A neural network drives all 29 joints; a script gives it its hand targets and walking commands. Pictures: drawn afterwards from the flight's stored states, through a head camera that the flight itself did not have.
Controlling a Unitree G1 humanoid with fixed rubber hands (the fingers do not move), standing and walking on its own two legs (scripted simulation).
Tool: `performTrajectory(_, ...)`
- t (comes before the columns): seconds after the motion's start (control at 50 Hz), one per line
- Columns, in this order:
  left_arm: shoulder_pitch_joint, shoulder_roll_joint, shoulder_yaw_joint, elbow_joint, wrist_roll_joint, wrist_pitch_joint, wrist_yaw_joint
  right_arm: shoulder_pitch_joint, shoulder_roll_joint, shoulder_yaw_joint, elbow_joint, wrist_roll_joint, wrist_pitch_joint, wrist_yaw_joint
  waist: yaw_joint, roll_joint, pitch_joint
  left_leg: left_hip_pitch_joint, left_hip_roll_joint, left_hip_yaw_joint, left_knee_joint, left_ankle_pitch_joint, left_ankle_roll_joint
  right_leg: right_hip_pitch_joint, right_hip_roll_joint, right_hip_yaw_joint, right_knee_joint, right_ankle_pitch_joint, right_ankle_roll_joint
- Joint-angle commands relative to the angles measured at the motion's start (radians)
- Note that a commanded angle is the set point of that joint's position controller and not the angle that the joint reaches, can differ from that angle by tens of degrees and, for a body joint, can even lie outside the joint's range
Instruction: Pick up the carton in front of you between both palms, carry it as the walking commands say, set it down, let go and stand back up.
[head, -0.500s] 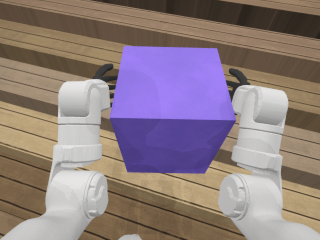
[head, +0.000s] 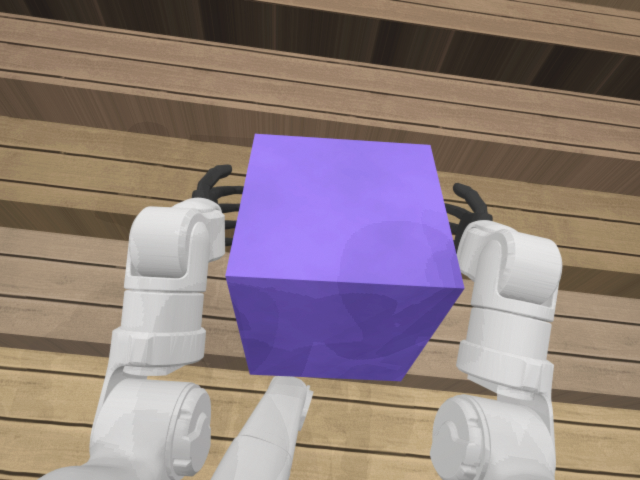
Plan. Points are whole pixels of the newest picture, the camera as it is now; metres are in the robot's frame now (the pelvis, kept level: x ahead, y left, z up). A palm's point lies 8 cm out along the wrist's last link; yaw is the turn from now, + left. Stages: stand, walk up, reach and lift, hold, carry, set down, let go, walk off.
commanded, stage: carry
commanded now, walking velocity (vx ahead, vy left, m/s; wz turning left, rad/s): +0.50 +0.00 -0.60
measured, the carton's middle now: (333, 267) +0.36 +0.08 +0.02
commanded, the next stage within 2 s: none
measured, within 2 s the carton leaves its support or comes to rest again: neither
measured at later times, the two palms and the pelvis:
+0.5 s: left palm out of the picture +0.78 -0.03 +0.41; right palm out of the picture +0.64 -0.29 +0.42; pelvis +0.36 +0.01 +0.16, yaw -19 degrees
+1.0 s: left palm out of the picture +1.06 -0.09 +0.50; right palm out of the picture +0.95 -0.37 +0.49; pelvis +0.66 -0.08 +0.30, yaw -21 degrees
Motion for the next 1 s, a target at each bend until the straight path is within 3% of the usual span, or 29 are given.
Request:
performTrajectory(0.0, -1.033, -1.273, -0.701, -0.177, -0.592, -0.055, -0.354, -0.710, 0.767, 0.541, 0.002, 0.222, -0.084, 0.141, -0.086, 0.165, -0.560, -0.329, 0.036, 0.103, -0.086, -0.155, 0.058, 0.522, -0.327, 0.492, -0.241, 0.876, -0.152)
performTrajectory(0.04, -0.959, -1.242, -0.642, -0.109, -0.578, -0.058, -0.369, -0.685, 0.730, 0.527, 0.016, 0.180, -0.086, 0.112, -0.137, 0.108, -0.562, 0.012, 0.074, 0.186, -0.620, -0.062, 0.054, 0.295, -0.254, 0.312, -0.384, 1.036, -0.100)
performTrajectory(0.06, -0.951, -1.228, -0.608, -0.079, -0.565, -0.051, -0.377, -0.682, 0.730, 0.530, 0.030, 0.158, -0.082, 0.096, -0.191, 0.054, -0.618, 0.419, -0.005, 0.273, -0.833, 0.070, 0.062, 0.035, -0.200, 0.159, -0.336, 1.476, -0.050)
performTrajectory(0.08, -0.900, -1.236, -0.566, -0.061, -0.552, -0.048, -0.376, -0.710, 0.751, 0.560, -0.011, 0.170, -0.066, 0.089, -0.268, -0.141, -0.708, 0.691, -0.006, 0.229, -0.947, 0.300, 0.072, -0.074, -0.226, 0.159, -0.207, 1.687, -0.048)
performTrajectory(0.1, -0.865, -1.221, -0.540, -0.042, -0.532, -0.039, -0.374, -0.732, 0.780, 0.603, -0.036, 0.204, -0.053, 0.088, -0.370, -0.235, -0.833, 0.870, 0.015, 0.164, -1.084, 0.403, 0.071, -0.043, -0.266, 0.171, -0.004, 1.790, -0.018)
performTrajectory(0.12, -0.907, -1.227, -0.532, -0.046, -0.498, -0.023, -0.375, -0.765, 0.792, 0.641, -0.074, 0.233, -0.060, 0.089, -0.464, -0.033, -0.947, 1.110, 0.113, -0.071, -1.404, 0.508, 0.163, -0.122, -0.182, 0.140, 0.441, 1.302, 0.102)
performTrajectory(0.14, -0.933, -1.230, -0.523, -0.034, -0.481, 0.002, -0.379, -0.761, 0.829, 0.662, -0.054, 0.265, -0.062, 0.095, -0.494, 0.291, -0.946, 1.364, 0.222, -0.259, -1.502, 1.027, 0.237, -0.383, -0.060, 0.154, 0.793, 0.200, 0.140)
performTrajectory(0.16, -0.833, -1.209, -0.500, 0.011, -0.465, 0.009, -0.378, -0.721, 0.836, 0.694, -0.075, 0.312, -0.052, 0.102, -0.394, 0.246, -0.949, 1.447, 0.365, -0.455, -1.422, 1.552, 0.282, -0.565, -0.047, 0.215, 1.131, 0.114, 0.112)
performTrajectory(0.18, -0.758, -1.144, -0.457, -0.017, -0.402, 0.015, -0.366, -0.758, 0.871, 0.749, -0.125, 0.353, -0.043, 0.107, -0.424, 0.166, -1.001, 1.466, 0.418, -0.545, -1.445, 1.333, 0.314, -0.669, -0.059, 0.260, 1.312, 0.124, 0.108)
performTrajectory(0.22, -0.767, -1.003, -0.402, -0.094, -0.292, 0.039, -0.327, -0.925, 0.963, 0.811, -0.232, 0.479, -0.017, 0.130, -0.401, -0.009, -0.738, 1.320, 0.382, -0.471, -1.531, 0.766, 0.219, -0.864, -0.145, 0.230, 1.308, 0.103, 0.082)
performTrajectory(0.28, -0.647, -0.811, -0.312, -0.039, -0.131, 0.056, -0.263, -1.051, 1.023, 0.879, -0.221, 0.639, 0.034, 0.191, -0.319, -0.123, -0.536, 1.102, 0.321, -0.227, -1.650, 0.575, 0.084, -0.790, -0.206, 0.136, 1.047, 0.033, 0.069)
performTrajectory(0.3, -0.651, -0.771, -0.282, -0.017, -0.088, 0.056, -0.247, -1.087, 1.019, 0.867, -0.190, 0.667, 0.040, 0.213, -0.319, -0.104, -0.483, 1.013, 0.289, -0.133, -1.704, 0.604, 0.063, -0.717, -0.201, 0.067, 0.912, 0.046, 0.070)
performTrajectory(0.36, -0.692, -0.706, -0.228, 0.097, -0.017, 0.074, -0.213, -1.110, 0.971, 0.763, -0.021, 0.685, 0.054, 0.245, -0.366, 0.153, -0.446, 1.168, 0.316, -0.038, -1.722, 0.928, 0.109, -0.915, -0.198, -0.019, 1.065, 0.041, 0.023)
performTrajectory(0.4, -0.777, -0.685, -0.209, 0.144, -0.013, 0.089, -0.198, -1.110, 0.942, 0.677, 0.096, 0.670, 0.061, 0.256, -0.356, 0.148, -0.385, 1.210, 0.288, 0.029, -1.769, 0.832, 0.082, -0.997, -0.224, -0.028, 0.961, -0.036, -0.002)
performTrajectory(0.42, -0.795, -0.687, -0.200, 0.180, -0.018, 0.104, -0.191, -1.126, 0.948, 0.645, 0.133, 0.676, 0.073, 0.254, -0.331, 0.107, -0.346, 1.054, 0.280, 0.132, -1.877, 0.830, 0.080, -0.835, -0.248, -0.084, 0.721, -0.075, -0.012)
performTrajectory(0.44, -0.833, -0.686, -0.188, 0.197, -0.030, 0.115, -0.186, -1.162, 0.933, 0.610, 0.156, 0.668, 0.087, 0.249, -0.327, 0.063, -0.324, 0.865, 0.248, 0.237, -1.920, 1.092, 0.070, -0.560, -0.195, -0.206, 0.521, 0.001, -0.035)
performTrajectory(0.46, -0.859, -0.696, -0.188, 0.223, -0.046, 0.131, -0.182, -1.172, 0.904, 0.562, 0.182, 0.652, 0.102, 0.242, -0.288, 0.144, -0.423, 0.789, 0.265, 0.275, -1.829, 1.583, 0.051, -0.307, -0.116, -0.281, 0.538, 0.106, -0.047)
performTrajectory(0.48, -0.904, -0.733, -0.204, 0.226, -0.087, 0.149, -0.184, -1.227, 0.886, 0.528, 0.176, 0.631, 0.114, 0.234, -0.197, 0.298, -0.497, 0.786, 0.282, 0.312, -1.667, 1.923, 0.027, -0.168, -0.078, -0.264, 0.471, 0.176, -0.061)
performTrajectory(0.5, -0.993, -0.770, -0.235, 0.190, -0.141, 0.165, -0.189, -1.251, 0.881, 0.498, 0.179, 0.603, 0.128, 0.228, -0.116, 0.366, -0.590, 0.808, 0.302, 0.289, -1.459, 2.020, 0.005, -0.023, -0.058, -0.208, 0.367, 0.194, -0.081)
performTrajectory(0.52, -1.073, -0.829, -0.261, 0.156, -0.209, 0.175, -0.199, -1.248, 0.863, 0.478, 0.173, 0.571, 0.139, 0.221, -0.012, 0.312, -0.678, 0.721, 0.257, 0.286, -1.112, 1.825, -0.021, 0.218, -0.044, -0.087, 0.137, 0.266, -0.087)
performTrajectory(0.54, -1.113, -0.906, -0.286, 0.140, -0.280, 0.182, -0.212, -1.196, 0.857, 0.464, 0.193, 0.522, 0.146, 0.212, -0.063, 0.111, -0.666, 0.495, 0.104, 0.233, -0.745, 0.580, -0.039, 0.376, -0.137, 0.186, -0.081, 0.417, -0.146)
performTrajectory(0.56, -1.076, -0.931, -0.314, 0.177, -0.326, 0.179, -0.229, -1.094, 0.822, 0.413, 0.239, 0.470, 0.156, 0.199, -0.101, -0.171, -0.885, 0.279, -0.113, 0.075, -0.124, 0.189, -0.111, 0.524, -0.458, 0.888, -0.263, 0.708, -0.377)
performTrajectory(0.58, -1.088, -1.025, -0.316, 0.179, -0.387, 0.181, -0.249, -1.044, 0.759, 0.364, 0.263, 0.389, 0.159, 0.180, -0.131, 0.005, -0.954, 0.275, -0.040, -0.044, -0.046, 0.262, -0.062, 0.512, -0.401, 0.849, -0.249, 0.570, -0.328)
performTrajectory(0.62, -1.230, -1.139, -0.361, 0.088, -0.475, 0.156, -0.293, -1.037, 0.740, 0.301, 0.249, 0.302, 0.150, 0.164, -0.162, 0.135, -0.757, 0.180, -0.003, -0.046, -0.102, 0.226, -0.018, 0.296, -0.350, 0.755, -0.266, 0.298, -0.223)
performTrajectory(0.68, -1.372, -1.265, -0.403, 0.015, -0.578, 0.111, -0.337, -1.051, 0.724, 0.279, 0.247, 0.238, 0.119, 0.153, -0.186, 0.199, -0.613, 0.129, 0.056, 0.000, -0.273, 0.086, 0.022, 0.107, -0.370, 0.609, -0.272, 0.244, -0.167)
performTrajectory(0.72, -1.354, -1.269, -0.380, 0.028, -0.571, 0.096, -0.342, -1.011, 0.737, 0.280, 0.281, 0.227, 0.108, 0.152, -0.183, 0.146, -0.622, 0.078, 0.075, 0.055, -0.284, 0.106, 0.054, 0.124, -0.393, 0.513, -0.257, 0.376, -0.152)
performTrajectory(0.8, -1.160, -1.231, -0.305, 0.103, -0.472, 0.085, -0.335, -0.927, 0.830, 0.353, 0.336, 0.251, 0.109, 0.161, -0.139, 0.039, -0.664, -0.333, 0.093, 0.055, 0.036, 0.042, 0.088, 0.464, -0.461, 0.496, -0.260, 0.395, -0.181)
performTrajectory(0.9, -1.043, -1.152, -0.290, 0.082, -0.376, 0.084, -0.339, -0.973, 0.964, 0.506, 0.272, 0.373, 0.101, 0.169, -0.186, 0.026, -0.497, -0.435, 0.128, 0.164, -0.135, 0.082, 0.054, 0.449, -0.413, 0.289, -0.421, 0.217, -0.071)
performTrajectory(0.98, -0.894, -1.042, -0.264, 0.123, -0.298, 0.088, -0.333, -1.047, 1.052, 0.619, 0.217, 0.502, 0.089, 0.173, -0.184, -0.171, -0.482, -0.382, 0.125, 0.246, -0.260, 0.093, 0.070, 0.537, -0.400, 0.085, -0.423, 0.718, -0.035)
